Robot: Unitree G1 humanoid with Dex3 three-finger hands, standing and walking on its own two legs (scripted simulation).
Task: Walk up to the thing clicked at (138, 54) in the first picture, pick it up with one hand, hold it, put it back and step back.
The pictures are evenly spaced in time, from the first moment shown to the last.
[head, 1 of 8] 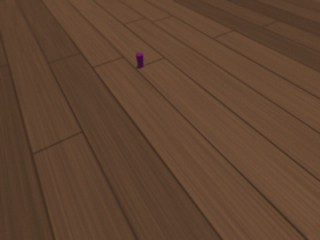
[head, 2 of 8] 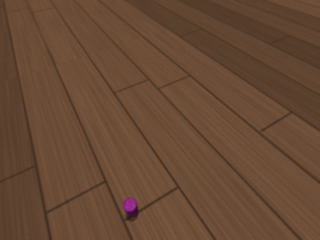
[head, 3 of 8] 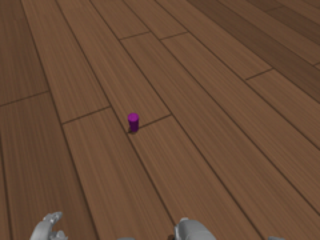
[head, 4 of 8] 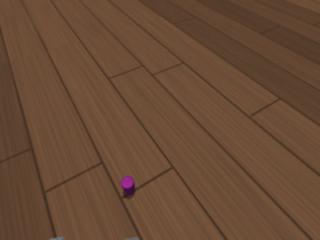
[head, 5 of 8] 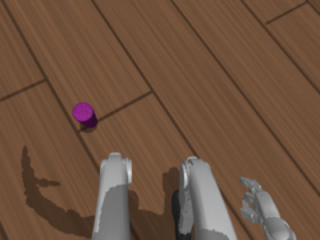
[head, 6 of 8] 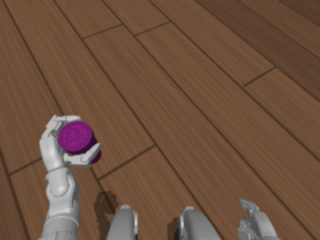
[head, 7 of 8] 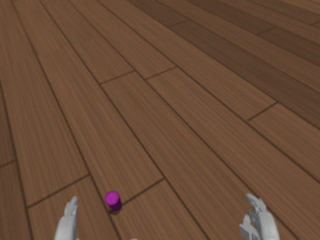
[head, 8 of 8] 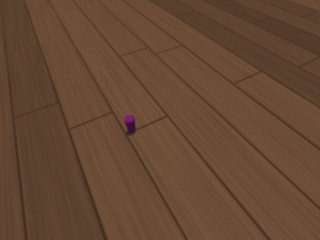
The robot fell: no
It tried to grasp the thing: yes
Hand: left
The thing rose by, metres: 0.68
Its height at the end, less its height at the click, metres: +0.00
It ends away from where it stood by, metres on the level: 0.01
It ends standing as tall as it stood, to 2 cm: yes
